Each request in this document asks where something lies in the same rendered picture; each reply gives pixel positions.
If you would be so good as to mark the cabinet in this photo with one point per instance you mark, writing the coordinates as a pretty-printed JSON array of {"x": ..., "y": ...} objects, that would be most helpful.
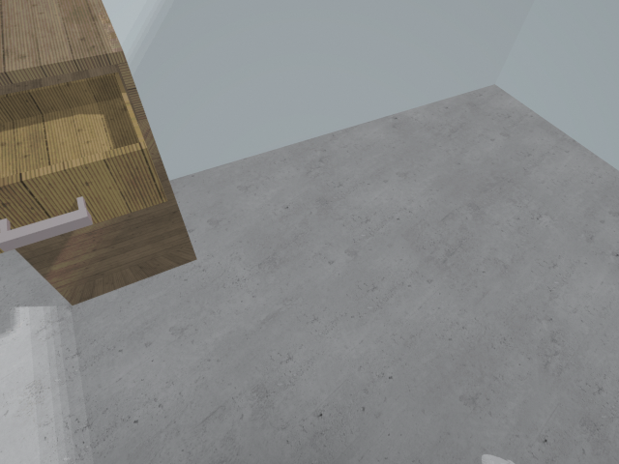
[{"x": 48, "y": 42}]

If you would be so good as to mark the handle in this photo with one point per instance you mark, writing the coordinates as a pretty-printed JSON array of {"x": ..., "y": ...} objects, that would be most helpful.
[{"x": 44, "y": 229}]

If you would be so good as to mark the drawer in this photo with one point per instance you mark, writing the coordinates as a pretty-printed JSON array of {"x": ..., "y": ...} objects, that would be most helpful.
[{"x": 73, "y": 139}]

